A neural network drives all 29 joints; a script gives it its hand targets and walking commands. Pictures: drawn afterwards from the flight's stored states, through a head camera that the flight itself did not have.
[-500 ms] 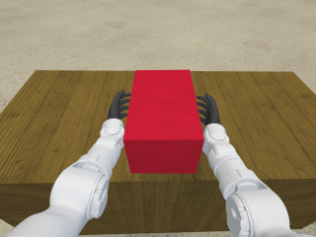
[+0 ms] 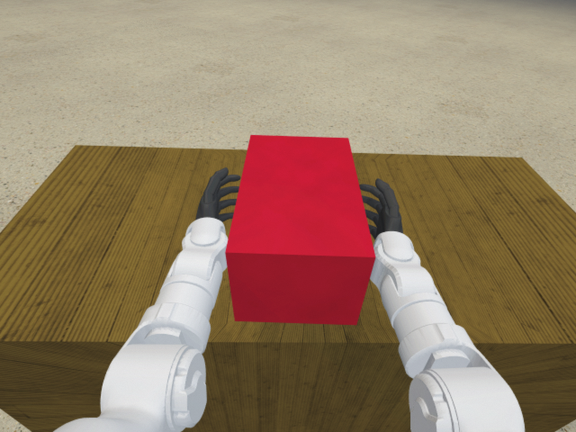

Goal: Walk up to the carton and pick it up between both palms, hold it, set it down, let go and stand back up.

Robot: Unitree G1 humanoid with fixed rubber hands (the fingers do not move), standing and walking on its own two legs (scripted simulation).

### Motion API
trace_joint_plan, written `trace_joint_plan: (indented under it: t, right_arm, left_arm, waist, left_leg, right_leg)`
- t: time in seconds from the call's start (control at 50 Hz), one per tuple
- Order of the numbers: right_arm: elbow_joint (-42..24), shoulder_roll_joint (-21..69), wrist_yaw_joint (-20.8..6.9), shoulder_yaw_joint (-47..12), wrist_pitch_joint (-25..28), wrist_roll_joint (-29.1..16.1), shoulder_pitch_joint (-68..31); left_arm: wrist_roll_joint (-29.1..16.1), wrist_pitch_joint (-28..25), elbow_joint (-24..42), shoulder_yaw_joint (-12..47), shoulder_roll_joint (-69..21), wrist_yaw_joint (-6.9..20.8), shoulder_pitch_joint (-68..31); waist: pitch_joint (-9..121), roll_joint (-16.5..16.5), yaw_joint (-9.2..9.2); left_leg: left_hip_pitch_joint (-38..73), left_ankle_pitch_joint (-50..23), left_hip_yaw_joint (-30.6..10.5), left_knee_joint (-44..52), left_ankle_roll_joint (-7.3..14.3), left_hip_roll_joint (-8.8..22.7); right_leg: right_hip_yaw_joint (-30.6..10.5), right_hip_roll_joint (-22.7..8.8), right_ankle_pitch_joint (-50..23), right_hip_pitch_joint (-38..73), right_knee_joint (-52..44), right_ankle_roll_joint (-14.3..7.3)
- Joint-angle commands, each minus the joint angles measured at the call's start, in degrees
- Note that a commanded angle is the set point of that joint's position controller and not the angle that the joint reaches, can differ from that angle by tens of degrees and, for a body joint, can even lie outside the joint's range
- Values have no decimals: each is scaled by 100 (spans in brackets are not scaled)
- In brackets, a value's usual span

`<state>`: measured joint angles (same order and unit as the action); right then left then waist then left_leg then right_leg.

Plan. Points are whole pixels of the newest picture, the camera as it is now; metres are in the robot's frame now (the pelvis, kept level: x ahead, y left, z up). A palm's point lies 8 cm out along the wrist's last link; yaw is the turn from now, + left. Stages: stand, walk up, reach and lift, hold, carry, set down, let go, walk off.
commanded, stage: reach and lift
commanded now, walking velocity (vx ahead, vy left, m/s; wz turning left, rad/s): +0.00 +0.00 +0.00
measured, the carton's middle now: (297, 219) +0.42 +0.00 +0.11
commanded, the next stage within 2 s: hold in 1.20 s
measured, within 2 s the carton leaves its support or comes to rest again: neither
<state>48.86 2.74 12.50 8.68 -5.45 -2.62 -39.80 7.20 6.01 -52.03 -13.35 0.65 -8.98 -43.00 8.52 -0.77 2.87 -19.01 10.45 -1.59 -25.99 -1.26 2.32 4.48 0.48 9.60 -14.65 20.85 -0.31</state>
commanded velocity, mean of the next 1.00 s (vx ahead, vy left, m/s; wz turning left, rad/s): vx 0.00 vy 0.00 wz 0.00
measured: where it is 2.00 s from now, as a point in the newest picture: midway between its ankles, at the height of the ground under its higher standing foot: outside the picture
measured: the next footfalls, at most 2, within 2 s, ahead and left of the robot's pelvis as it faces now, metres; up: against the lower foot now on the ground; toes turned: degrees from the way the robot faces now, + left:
none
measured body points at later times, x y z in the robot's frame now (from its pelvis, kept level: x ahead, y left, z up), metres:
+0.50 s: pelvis +0.00 +0.01 +0.00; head -0.03 +0.05 +0.45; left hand +0.39 +0.14 +0.16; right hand +0.37 -0.13 +0.14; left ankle +0.03 +0.13 -0.74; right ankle +0.01 -0.12 -0.74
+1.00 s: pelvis +0.00 +0.00 +0.00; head -0.03 +0.04 +0.45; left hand +0.39 +0.13 +0.18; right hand +0.37 -0.13 +0.15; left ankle +0.03 +0.13 -0.74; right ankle +0.01 -0.12 -0.74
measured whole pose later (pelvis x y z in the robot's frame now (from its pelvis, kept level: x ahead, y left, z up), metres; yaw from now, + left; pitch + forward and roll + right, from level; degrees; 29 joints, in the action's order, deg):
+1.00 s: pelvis +0.00 +0.00 +0.00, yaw +0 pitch -7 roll -2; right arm 28.3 2.1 13.7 2.0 -15.5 -10.0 -32.7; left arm 16.9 32.4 -13.4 -12.3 -4.1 -4.4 -34.2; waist -1.5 -3.2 4.6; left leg -5.7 10.5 -1.4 -22.7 -0.9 2.0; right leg 4.3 0.3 8.9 -0.7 16.2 0.2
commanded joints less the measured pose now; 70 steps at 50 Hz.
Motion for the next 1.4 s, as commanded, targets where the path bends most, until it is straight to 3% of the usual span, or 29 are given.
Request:
trace_joint_plan:
  t: [0.0, 0.16, 0.26, 0.48, 0.6, 0.72, 0.82, 0.96, 1.38]
  right_arm:
    - [-1743, 4165, -752, -2215, 270, -192, -5089]
    - [-2118, 3821, -676, -2282, 139, -317, -4710]
    - [-2873, 3674, -629, -2557, 122, -536, -4704]
    - [-3740, 3442, -540, -2946, -154, -868, -4439]
    - [-3899, 3375, -493, -2984, -292, -934, -4476]
    - [-4102, 3398, -430, -3115, -342, -1002, -4485]
    - [-3993, 3350, -423, -2995, -433, -957, -4514]
    - [-4193, 3391, -368, -3175, -455, -1091, -4525]
    - [-4310, 3285, -230, -3283, -651, -1342, -4631]
  left_arm:
    - [-37, -16, 1250, 2079, -4953, 1012, -3997]
    - [193, 763, 2004, 2258, -4906, 1130, -3271]
    - [169, 1195, 2710, 2603, -4972, 1195, -2893]
    - [184, 1960, 3753, 3031, -4799, 1235, -2432]
    - [249, 2254, 3784, 2890, -4674, 1327, -2225]
    - [206, 2357, 4030, 3061, -4668, 1339, -2240]
    - [268, 2472, 3909, 2910, -4555, 1412, -2256]
    - [191, 2500, 4113, 3036, -4554, 1372, -2268]
    - [257, 2802, 4416, 2950, -4372, 1460, -2370]
  waist:
    - [2649, 265, 39]
    - [2087, 327, 152]
    - [2039, 392, 205]
    - [1636, 446, 262]
    - [1354, 268, 212]
    - [1522, 291, 277]
    - [1292, 214, 240]
    - [1514, 228, 263]
    - [1419, 258, 190]
  left_leg:
    - [1402, -1007, -21, 302, -168, -407]
    - [1922, -1368, -11, 425, -248, -385]
    - [2211, -1721, -33, 384, -293, -377]
    - [2356, -1570, -21, 484, -250, -361]
    - [2202, -1168, 25, 594, -152, -359]
    - [2411, -1443, 10, 516, -151, -360]
    - [2203, -950, 63, 652, -81, -371]
    - [2396, -1469, 40, 498, -88, -377]
    - [2437, -1639, 71, 495, -77, -411]
  right_leg:
    - [-285, 154, -1371, 1086, -287, 113]
    - [-140, 245, -1454, 1215, -503, 142]
    - [-86, 297, -1649, 1393, -544, 175]
    - [-39, 295, -1472, 1494, -565, 183]
    - [-57, 267, -1189, 1579, -618, 178]
    - [-39, 288, -1456, 1595, -589, 193]
    - [-51, 249, -1019, 1576, -650, 192]
    - [-55, 275, -1524, 1675, -587, 219]
    - [-33, 296, -1501, 1882, -587, 245]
